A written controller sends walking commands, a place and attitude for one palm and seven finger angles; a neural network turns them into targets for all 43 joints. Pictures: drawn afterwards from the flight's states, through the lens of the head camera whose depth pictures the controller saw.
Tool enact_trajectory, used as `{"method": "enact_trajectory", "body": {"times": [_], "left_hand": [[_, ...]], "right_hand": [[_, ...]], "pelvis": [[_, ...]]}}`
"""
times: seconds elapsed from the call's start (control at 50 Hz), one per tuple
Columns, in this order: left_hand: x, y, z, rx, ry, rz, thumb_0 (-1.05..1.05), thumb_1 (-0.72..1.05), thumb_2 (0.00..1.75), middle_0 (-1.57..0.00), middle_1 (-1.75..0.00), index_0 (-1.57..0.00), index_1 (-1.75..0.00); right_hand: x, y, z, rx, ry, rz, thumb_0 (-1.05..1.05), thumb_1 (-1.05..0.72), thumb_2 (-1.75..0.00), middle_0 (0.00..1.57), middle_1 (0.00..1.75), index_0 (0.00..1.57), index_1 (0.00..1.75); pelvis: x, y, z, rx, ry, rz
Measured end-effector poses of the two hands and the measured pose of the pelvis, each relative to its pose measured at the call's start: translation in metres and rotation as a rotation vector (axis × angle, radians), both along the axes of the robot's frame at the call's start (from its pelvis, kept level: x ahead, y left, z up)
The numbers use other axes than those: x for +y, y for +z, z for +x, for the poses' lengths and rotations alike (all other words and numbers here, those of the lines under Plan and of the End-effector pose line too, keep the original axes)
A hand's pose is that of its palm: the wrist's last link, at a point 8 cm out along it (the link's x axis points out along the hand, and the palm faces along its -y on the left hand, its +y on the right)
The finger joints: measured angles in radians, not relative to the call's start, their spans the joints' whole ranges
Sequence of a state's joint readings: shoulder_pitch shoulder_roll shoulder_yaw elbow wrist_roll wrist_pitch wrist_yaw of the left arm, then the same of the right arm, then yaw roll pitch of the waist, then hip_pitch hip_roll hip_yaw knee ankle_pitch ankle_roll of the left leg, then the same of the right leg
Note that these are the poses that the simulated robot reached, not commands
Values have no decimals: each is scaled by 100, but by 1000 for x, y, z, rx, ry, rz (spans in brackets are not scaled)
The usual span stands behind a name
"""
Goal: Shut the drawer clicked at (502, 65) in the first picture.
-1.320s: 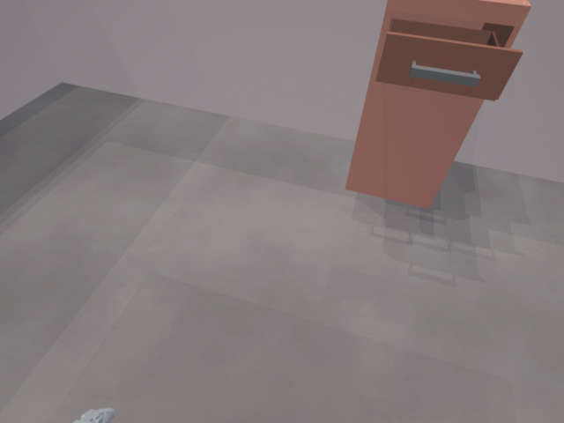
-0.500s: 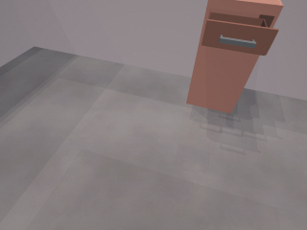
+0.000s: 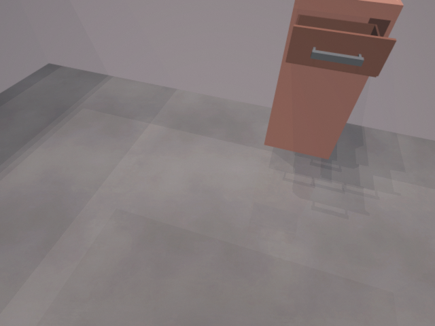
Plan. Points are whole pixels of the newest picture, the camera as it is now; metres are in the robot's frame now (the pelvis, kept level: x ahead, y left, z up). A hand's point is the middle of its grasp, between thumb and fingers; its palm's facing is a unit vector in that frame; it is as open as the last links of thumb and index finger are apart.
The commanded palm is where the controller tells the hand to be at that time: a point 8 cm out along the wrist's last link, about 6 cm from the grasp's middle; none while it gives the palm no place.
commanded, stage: look at it before walking up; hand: left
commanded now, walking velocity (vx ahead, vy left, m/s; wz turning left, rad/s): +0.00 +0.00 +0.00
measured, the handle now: (336, 55) +1.11 -0.42 +0.01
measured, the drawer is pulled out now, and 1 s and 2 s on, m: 0.21 0.21 0.21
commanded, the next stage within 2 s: walk to a spot facing it in 0.12 s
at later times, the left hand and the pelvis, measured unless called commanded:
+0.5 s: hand out of the picture +0.07 +0.22 -0.18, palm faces -0.11 -0.95 -0.28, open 7.4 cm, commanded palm none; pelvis -0.01 +0.00 -0.01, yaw -6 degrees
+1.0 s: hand out of the picture +0.07 +0.15 -0.16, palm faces -0.26 -0.94 -0.23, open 7.4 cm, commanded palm none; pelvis -0.01 -0.03 +0.00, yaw -20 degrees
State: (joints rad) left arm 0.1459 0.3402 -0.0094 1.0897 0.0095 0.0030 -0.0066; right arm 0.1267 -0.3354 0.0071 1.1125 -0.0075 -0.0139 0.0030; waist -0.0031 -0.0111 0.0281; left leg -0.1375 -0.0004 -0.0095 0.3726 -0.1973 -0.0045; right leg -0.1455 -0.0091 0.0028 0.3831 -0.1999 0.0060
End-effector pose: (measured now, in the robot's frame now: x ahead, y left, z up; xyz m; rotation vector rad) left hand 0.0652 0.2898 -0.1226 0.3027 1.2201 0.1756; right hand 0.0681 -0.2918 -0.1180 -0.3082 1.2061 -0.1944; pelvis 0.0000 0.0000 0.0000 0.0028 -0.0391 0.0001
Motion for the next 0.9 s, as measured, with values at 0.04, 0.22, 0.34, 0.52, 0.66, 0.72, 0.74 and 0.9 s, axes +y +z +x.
{"method": "enact_trajectory", "body": {"times": [0.04,0.22,0.34,0.52,0.66,0.72,0.74,0.9], "left_hand": [[0,0,0,3,1,0,0,90,90,-21,-30,-20,-30],[0,1,1,8,2,3,0,90,90,-21,-30,-20,-30],[-2,-1,4,12,-2,6,0,90,90,-21,-30,-20,-30],[-32,-21,3,73,-70,-45,0,91,90,-20,-30,-20,-30],[-70,-27,5,65,-129,-46,0,91,90,-20,-30,-20,-30],[-82,-21,0,59,-129,-46,0,91,90,-20,-30,-20,-30],[-85,-19,-2,62,-129,-48,0,91,90,-20,-30,-20,-30],[-95,-6,1,85,-187,-70,0,90,90,-21,-30,-20,-30]], "right_hand": [[0,0,0,2,1,0,0,-90,-90,20,30,20,30],[-1,0,4,3,1,2,0,-90,-90,20,30,20,30],[0,-1,6,-13,-15,0,0,-90,-90,20,30,20,30],[19,-22,-25,-22,-121,64,0,-90,-90,20,30,20,30],[8,-54,-62,0,-224,129,0,-90,-90,20,30,20,30],[2,-52,-73,25,-253,135,0,-90,-90,20,30,20,30],[0,-48,-75,26,-260,136,0,-90,-90,20,30,20,30],[-12,-22,-85,-26,-320,105,0,-90,-90,20,30,20,30]], "pelvis": [[0,0,0,1,0,0],[-1,1,3,3,-1,0],[-2,-1,3,5,-26,0],[-6,-13,-7,16,-119,24],[-27,-29,-15,7,-204,27],[-33,-24,-19,9,-212,24],[-34,-21,-20,12,-222,27],[-35,-3,-21,49,-304,37]]}}
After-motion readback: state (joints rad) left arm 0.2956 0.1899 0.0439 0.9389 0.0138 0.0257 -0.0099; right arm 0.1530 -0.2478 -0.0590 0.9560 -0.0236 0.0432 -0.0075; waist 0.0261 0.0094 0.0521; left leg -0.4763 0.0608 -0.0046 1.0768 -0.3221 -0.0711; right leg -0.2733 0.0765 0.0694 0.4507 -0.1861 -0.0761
